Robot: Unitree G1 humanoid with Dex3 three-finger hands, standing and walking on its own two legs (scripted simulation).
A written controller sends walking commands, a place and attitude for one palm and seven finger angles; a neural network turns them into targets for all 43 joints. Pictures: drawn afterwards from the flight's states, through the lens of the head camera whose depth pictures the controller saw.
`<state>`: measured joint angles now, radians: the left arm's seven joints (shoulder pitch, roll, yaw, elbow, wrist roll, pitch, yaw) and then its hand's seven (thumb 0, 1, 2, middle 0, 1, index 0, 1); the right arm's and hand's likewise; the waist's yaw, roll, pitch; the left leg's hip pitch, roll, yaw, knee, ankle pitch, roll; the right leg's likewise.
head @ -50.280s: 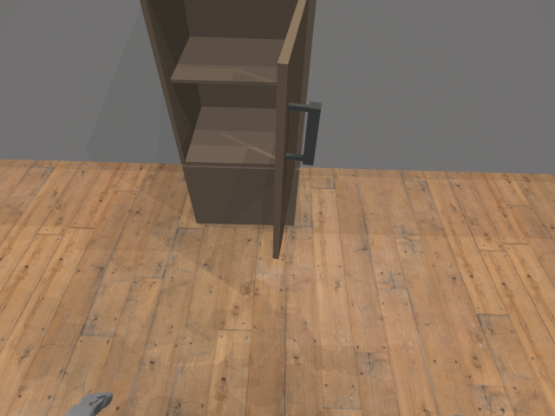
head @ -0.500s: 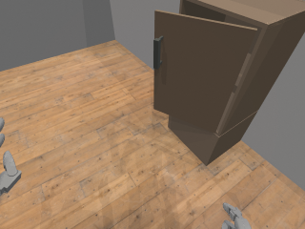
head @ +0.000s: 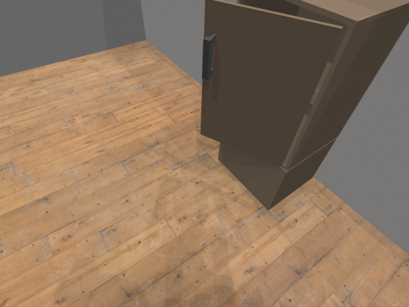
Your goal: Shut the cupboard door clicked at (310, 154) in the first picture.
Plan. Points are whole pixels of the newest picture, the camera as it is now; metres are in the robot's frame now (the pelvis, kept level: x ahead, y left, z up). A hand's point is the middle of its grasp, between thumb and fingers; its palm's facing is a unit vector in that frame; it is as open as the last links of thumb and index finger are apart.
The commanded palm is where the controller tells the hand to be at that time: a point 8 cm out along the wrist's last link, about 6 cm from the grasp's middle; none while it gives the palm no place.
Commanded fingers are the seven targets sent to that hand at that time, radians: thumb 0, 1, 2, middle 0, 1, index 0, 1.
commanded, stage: let the arm hang, fingers relaxed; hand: left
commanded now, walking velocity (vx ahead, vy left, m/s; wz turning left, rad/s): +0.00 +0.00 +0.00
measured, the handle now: (209, 56) +0.89 +0.00 +0.05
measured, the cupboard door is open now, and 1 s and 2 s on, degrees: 26 26 26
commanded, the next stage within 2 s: look to check the result in 0.78 s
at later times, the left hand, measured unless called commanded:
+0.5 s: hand out of the picture -0.05 +0.18 -0.17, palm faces +0.03 -0.98 -0.20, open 7.4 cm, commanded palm none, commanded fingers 0.00 0.90 0.90 -0.20 -0.30 -0.20 -0.30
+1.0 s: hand out of the picture -0.02 +0.17 -0.17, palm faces +0.02 -0.98 -0.19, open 7.4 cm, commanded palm none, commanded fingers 0.00 0.90 0.90 -0.20 -0.30 -0.20 -0.30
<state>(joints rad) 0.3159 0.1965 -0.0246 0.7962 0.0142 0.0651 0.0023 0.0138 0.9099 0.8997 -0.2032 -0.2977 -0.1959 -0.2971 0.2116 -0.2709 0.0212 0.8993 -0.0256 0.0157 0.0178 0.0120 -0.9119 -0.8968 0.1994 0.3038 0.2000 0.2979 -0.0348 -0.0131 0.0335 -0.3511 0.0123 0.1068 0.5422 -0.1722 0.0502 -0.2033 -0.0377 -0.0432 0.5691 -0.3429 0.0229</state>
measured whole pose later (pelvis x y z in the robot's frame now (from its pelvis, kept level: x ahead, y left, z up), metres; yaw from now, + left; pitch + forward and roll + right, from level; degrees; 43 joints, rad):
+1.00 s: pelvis +0.01 +0.00 +0.01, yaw -1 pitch -2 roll +0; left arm 0.33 0.15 0.02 1.14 0.01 0.01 0.03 0.00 0.91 0.90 -0.20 -0.30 -0.20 -0.30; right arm 0.30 -0.15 -0.02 1.13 -0.01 0.01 -0.03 0.01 -0.91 -0.90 0.20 0.30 0.20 0.30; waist -0.02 0.00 0.04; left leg -0.26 0.00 0.11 0.39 -0.11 0.05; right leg -0.11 -0.03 -0.04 0.41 -0.27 0.02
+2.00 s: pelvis +0.04 +0.01 +0.00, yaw +14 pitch +1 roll -1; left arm 0.14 0.22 0.08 0.95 0.02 0.06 0.02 0.01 0.91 0.90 -0.20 -0.30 -0.20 -0.30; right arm 0.21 -0.21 -0.04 0.97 -0.03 0.02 -0.01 0.01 -0.91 -0.90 0.20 0.30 0.20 0.30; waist -0.03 -0.01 0.13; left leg -0.36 -0.06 0.02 0.52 -0.18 0.08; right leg -0.45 -0.05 0.00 1.09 -0.41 0.05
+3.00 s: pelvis +0.06 -0.03 +0.01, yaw +52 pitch +1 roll -1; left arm 0.17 0.26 0.08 0.88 0.02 0.05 -0.01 0.01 0.91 0.90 -0.20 -0.30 -0.19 -0.30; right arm 0.21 -0.22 -0.03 0.89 -0.03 0.01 0.00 0.01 -0.91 -0.90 0.20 0.30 0.20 0.30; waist -0.01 -0.01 0.08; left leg -0.22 -0.03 -0.06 0.48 -0.28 0.03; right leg -0.47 -0.08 -0.01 0.93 -0.39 0.08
